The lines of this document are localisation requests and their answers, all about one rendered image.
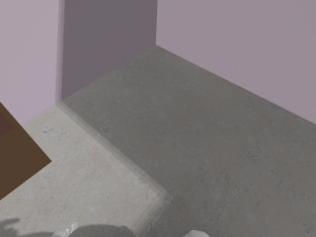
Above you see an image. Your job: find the cabinet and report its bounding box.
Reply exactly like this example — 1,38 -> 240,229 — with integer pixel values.
0,102 -> 51,200

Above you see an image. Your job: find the drawer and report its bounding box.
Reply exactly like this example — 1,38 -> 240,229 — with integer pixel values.
0,113 -> 14,137

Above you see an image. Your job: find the left robot hand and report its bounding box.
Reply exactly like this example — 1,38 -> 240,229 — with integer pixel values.
51,222 -> 78,237

